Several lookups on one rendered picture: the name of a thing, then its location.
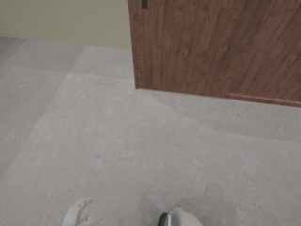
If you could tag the robot left hand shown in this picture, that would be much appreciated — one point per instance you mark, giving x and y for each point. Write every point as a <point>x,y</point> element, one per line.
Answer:
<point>73,216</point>

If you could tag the right robot foot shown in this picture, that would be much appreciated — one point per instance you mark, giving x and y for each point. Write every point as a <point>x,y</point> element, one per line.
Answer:
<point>162,219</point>

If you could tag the wardrobe door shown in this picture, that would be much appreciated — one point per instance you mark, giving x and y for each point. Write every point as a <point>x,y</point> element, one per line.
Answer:
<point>193,45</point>
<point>271,66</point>

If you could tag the robot right shin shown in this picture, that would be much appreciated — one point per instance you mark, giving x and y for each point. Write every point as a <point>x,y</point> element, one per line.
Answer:
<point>176,209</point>

